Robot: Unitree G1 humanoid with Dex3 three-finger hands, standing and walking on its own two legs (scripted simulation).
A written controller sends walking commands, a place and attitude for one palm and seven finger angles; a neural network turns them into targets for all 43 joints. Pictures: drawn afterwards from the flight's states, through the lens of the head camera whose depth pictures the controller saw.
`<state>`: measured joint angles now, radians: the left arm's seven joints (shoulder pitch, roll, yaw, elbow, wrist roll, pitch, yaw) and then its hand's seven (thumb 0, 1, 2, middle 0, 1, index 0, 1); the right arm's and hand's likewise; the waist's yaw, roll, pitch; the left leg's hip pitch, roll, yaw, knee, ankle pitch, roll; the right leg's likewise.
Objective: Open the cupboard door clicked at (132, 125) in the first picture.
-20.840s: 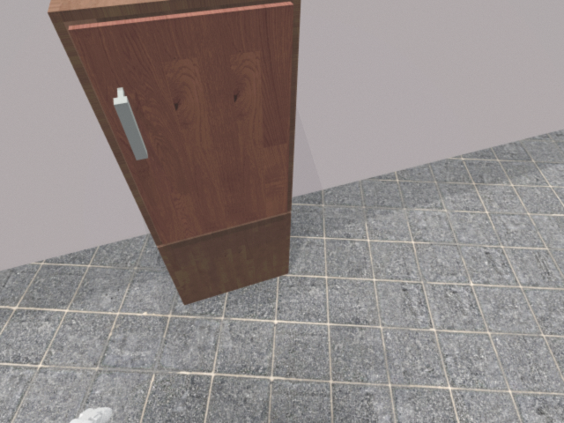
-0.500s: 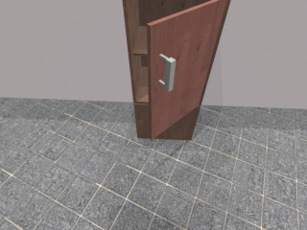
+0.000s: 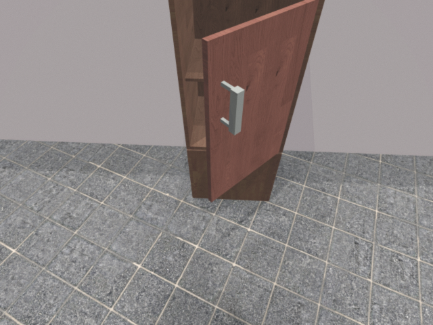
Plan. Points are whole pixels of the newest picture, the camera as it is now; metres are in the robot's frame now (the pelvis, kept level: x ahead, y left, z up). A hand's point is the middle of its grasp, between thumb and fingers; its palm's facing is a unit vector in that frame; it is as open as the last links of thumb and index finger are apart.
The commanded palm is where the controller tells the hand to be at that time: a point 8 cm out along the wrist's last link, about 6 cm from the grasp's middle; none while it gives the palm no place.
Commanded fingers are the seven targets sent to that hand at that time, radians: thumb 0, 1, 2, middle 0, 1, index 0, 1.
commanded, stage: walk to a spot facing it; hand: left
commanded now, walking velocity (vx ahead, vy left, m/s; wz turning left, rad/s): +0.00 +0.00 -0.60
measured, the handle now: (230, 108) +0.59 +0.00 +0.07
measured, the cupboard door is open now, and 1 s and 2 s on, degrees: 44 44 44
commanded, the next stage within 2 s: none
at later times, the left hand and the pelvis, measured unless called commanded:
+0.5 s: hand out of the picture +0.07 +0.17 -0.17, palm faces -0.12 -0.95 -0.30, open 7.4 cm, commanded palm none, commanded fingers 0.00 0.90 0.90 -0.20 -0.30 -0.20 -0.30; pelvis -0.01 -0.03 -0.02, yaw -12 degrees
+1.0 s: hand out of the picture +0.12 +0.14 -0.17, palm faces -0.35 -0.91 -0.24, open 7.4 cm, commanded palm none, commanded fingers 0.00 0.90 0.90 -0.20 -0.30 -0.20 -0.30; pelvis +0.03 -0.03 +0.00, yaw -27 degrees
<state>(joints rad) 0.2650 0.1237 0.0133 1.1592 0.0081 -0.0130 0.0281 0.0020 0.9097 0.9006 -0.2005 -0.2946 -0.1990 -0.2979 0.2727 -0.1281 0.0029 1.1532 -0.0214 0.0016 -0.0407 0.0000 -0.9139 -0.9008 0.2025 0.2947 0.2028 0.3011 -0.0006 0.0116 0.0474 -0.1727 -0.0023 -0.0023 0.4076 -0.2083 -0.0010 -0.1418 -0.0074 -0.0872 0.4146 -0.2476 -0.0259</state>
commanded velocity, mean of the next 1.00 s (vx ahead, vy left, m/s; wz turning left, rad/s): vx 0.00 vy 0.00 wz -0.60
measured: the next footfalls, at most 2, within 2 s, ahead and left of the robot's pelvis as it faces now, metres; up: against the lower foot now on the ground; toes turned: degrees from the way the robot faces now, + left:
left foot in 1.14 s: +0.16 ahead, +0.07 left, +0.00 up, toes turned -36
right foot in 1.54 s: +0.01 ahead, -0.13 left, +0.00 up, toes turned -54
